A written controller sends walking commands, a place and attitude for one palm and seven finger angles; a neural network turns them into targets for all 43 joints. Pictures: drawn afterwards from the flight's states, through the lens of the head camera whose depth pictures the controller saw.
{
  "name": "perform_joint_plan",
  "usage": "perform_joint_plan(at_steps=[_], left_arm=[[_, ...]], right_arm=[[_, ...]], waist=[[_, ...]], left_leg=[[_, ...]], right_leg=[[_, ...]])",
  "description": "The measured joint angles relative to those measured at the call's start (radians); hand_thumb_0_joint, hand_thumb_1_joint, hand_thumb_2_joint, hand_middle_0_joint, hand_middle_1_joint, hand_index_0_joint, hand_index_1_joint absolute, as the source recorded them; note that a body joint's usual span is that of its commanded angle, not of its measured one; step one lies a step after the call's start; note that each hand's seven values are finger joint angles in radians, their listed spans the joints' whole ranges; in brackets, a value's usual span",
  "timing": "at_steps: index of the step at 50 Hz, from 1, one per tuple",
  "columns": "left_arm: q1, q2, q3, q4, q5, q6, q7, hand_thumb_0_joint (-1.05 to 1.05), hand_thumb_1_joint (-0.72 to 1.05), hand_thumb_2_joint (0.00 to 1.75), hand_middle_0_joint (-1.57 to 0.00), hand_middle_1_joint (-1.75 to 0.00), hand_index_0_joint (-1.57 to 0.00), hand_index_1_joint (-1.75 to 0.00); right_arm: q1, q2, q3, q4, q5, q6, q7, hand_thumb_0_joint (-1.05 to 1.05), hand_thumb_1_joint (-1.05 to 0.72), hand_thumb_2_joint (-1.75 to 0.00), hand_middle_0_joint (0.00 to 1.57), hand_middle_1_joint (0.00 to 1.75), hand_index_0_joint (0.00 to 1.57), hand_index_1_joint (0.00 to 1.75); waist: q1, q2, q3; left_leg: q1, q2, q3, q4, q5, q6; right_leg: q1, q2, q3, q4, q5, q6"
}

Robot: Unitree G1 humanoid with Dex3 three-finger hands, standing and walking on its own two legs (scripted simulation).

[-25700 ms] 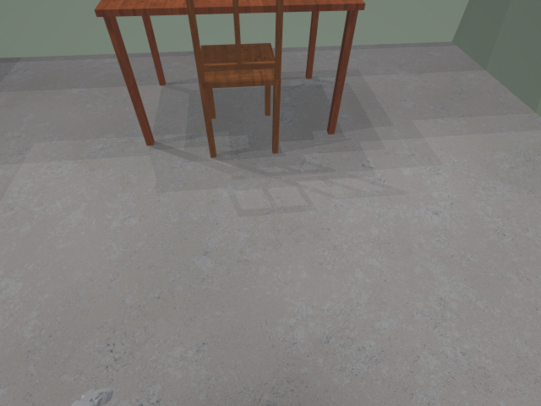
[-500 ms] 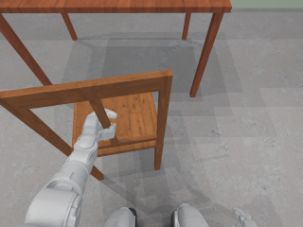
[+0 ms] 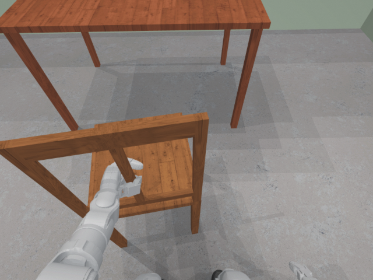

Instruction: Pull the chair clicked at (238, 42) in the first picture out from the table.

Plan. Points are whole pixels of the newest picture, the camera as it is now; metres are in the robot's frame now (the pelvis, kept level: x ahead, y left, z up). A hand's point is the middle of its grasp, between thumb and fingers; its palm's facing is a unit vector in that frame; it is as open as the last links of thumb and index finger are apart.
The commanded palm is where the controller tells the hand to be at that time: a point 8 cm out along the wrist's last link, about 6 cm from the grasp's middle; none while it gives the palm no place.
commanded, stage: stop walking, hand still on the chair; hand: left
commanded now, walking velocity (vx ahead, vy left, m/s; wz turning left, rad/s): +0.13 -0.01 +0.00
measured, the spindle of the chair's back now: (130, 177) +0.36 +0.16 -0.07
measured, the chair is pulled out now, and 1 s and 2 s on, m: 0.57 0.61 0.61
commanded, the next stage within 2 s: open the thumb and straighten the fingers in 0.66 s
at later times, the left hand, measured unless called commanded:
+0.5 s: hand (134, 198) +0.30 +0.14 -0.06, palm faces +0.02 -0.98 -0.22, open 5.7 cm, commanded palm +0.28 +0.19 -0.04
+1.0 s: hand (131, 194) +0.31 +0.15 -0.05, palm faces +0.02 -0.98 -0.21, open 7.8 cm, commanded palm +0.28 +0.20 -0.03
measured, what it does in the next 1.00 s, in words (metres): shifts its weight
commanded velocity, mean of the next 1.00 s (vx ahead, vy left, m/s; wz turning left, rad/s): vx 0.01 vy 0.01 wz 0.00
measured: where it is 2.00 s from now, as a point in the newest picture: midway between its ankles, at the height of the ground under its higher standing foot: outside the picture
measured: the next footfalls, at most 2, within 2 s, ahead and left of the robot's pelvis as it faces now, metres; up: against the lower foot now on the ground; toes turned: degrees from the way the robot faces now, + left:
none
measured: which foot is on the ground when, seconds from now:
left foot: down 0.00-1.00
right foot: down 0.00-1.00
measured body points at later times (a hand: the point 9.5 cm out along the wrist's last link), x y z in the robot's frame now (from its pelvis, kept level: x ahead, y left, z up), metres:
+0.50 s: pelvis +0.04 +0.00 +0.01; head +0.04 -0.02 +0.46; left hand +0.30 +0.19 -0.04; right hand +0.18 -0.24 -0.11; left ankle +0.04 +0.15 -0.73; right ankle +0.08 -0.12 -0.73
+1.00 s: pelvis +0.05 +0.00 -0.01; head +0.08 -0.02 +0.44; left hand +0.30 +0.20 -0.03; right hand +0.20 -0.26 -0.10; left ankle +0.04 +0.15 -0.73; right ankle +0.08 -0.12 -0.73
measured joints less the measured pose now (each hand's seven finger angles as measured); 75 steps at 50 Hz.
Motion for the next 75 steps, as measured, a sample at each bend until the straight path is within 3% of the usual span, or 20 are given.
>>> perform_joint_plan(at_steps=[6,13,25,38,42,47,52,56,61,66,75], left_arm=[[0.131,-0.030,-0.016,-0.015,0.010,-0.022,-0.003,0.07,0.64,0.76,-0.22,-1.18,-0.49,-1.45],[0.234,-0.055,-0.036,-0.046,0.020,-0.036,-0.004,0.07,0.63,0.77,-0.23,-1.19,-0.49,-1.45],[0.332,-0.054,-0.069,-0.172,0.026,-0.039,-0.001,0.06,0.62,0.78,-0.23,-1.21,-0.49,-1.45],[0.372,-0.046,-0.062,-0.226,0.014,-0.014,0.007,0.07,0.62,0.79,-0.23,-1.20,-0.49,-1.45],[0.409,-0.029,-0.046,-0.305,0.002,0.010,-0.001,0.07,0.60,0.78,-0.24,-1.23,-0.49,-1.45],[0.465,0.003,-0.019,-0.465,0.000,0.037,-0.031,0.04,0.46,0.70,-0.34,-1.32,-0.49,-1.45],[0.494,0.003,-0.015,-0.556,0.000,0.097,-0.043,0.02,0.10,0.52,-0.38,-1.33,-0.49,-1.43],[0.519,0.000,-0.012,-0.618,-0.001,0.150,-0.040,0.01,-0.19,0.38,-0.39,-1.26,-0.45,-1.32],[0.574,-0.016,-0.034,-0.701,-0.001,0.193,-0.037,0.00,-0.40,0.27,-0.34,-1.04,-0.36,-1.06],[0.607,-0.029,-0.054,-0.757,0.012,0.228,-0.034,0.00,-0.49,0.23,-0.25,-0.73,-0.25,-0.74],[0.645,0.003,-0.045,-0.853,0.016,0.270,-0.032,-0.01,-0.53,0.21,-0.07,-0.20,-0.07,-0.21]], right_arm=[[0.018,0.028,0.014,0.018,-0.009,-0.003,0.006,0.01,-0.91,-0.90,0.20,0.30,0.20,0.30],[0.023,0.021,0.008,0.038,-0.017,-0.005,-0.003,0.01,-0.91,-0.90,0.20,0.30,0.20,0.30],[-0.012,0.020,0.001,0.019,-0.023,-0.010,-0.005,0.01,-0.91,-0.90,0.20,0.30,0.20,0.30],[-0.037,0.018,0.001,-0.003,-0.023,0.010,-0.008,0.01,-0.91,-0.90,0.20,0.30,0.20,0.30],[-0.034,0.012,0.001,-0.028,0.007,0.003,0.025,0.01,-0.91,-0.90,0.20,0.30,0.20,0.30],[-0.018,-0.006,-0.019,-0.066,0.009,-0.045,0.055,0.01,-0.91,-0.90,0.20,0.30,0.20,0.30],[-0.011,-0.029,-0.030,-0.086,0.005,-0.077,0.064,0.01,-0.91,-0.90,0.20,0.30,0.20,0.30],[-0.004,-0.031,-0.031,-0.100,0.001,-0.094,0.057,0.01,-0.91,-0.90,0.20,0.30,0.20,0.30],[0.006,-0.022,-0.022,-0.119,-0.005,-0.118,0.054,0.01,-0.91,-0.90,0.20,0.30,0.20,0.30],[0.008,-0.008,-0.007,-0.135,-0.012,-0.129,0.048,0.01,-0.91,-0.90,0.20,0.30,0.20,0.30],[0.010,-0.005,0.004,-0.160,-0.017,-0.141,0.040,0.01,-0.90,-0.90,0.20,0.30,0.20,0.30]], waist=[[0.012,0.018,-0.081],[0.017,0.030,-0.136],[0.034,0.027,-0.124],[0.033,0.025,-0.129],[0.003,0.011,-0.143],[-0.005,0.001,-0.158],[-0.007,0.017,-0.181],[-0.003,0.031,-0.198],[0.006,0.041,-0.220],[0.015,0.036,-0.233],[0.016,0.033,-0.242]], left_leg=[[0.035,0.006,0.002,-0.013,-0.015,0.007],[0.077,-0.002,0.013,-0.033,-0.030,0.004],[0.122,-0.007,0.023,-0.097,-0.023,0.005],[0.134,0.008,0.017,-0.115,-0.022,-0.006],[0.079,0.003,0.006,-0.078,-0.034,-0.005],[-0.019,0.004,0.005,0.016,-0.075,-0.006],[-0.093,-0.002,0.008,0.091,-0.113,-0.001],[-0.126,-0.008,0.011,0.128,-0.136,0.004],[-0.158,-0.015,0.010,0.171,-0.165,0.009],[-0.186,-0.019,0.003,0.212,-0.191,0.010],[-0.217,-0.018,-0.016,0.262,-0.223,0.008]], right_leg=[[0.031,0.004,-0.004,-0.011,-0.010,-0.007],[0.063,-0.005,0.005,-0.015,-0.028,0.002],[0.091,-0.010,0.013,-0.048,-0.034,0.007],[0.105,0.005,0.005,-0.068,-0.034,-0.004],[0.054,-0.002,-0.005,-0.027,-0.051,-0.006],[-0.042,-0.002,-0.002,0.059,-0.087,-0.008],[-0.115,-0.008,0.004,0.127,-0.119,-0.002],[-0.150,-0.015,0.009,0.166,-0.143,0.004],[-0.181,-0.023,0.009,0.209,-0.172,0.010],[-0.205,-0.028,0.004,0.249,-0.201,0.012],[-0.223,-0.029,-0.014,0.285,-0.231,0.011]])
